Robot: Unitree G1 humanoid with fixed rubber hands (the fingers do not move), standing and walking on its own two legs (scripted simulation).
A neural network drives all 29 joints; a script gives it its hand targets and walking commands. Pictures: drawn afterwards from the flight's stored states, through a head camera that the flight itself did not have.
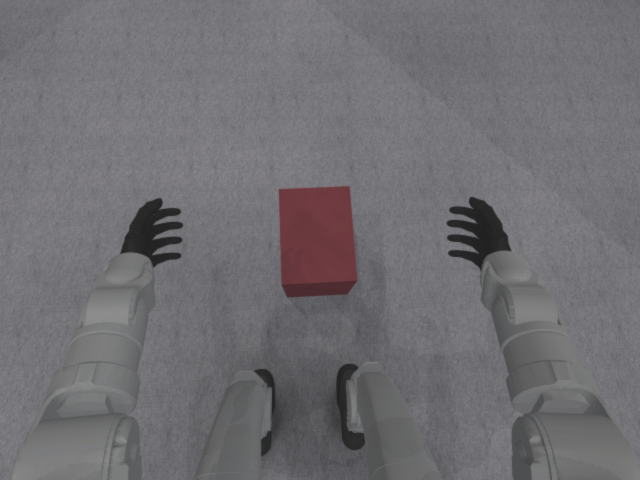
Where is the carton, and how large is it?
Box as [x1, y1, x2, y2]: [279, 186, 357, 296]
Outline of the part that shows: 349,186 279,189 281,282 287,296 347,293 357,280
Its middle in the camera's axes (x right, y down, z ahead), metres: -0.01 +0.02 +1.01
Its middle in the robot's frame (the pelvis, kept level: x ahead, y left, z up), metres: +0.52 -0.02 -0.58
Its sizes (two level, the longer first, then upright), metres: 0.229 0.170 0.237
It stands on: the floor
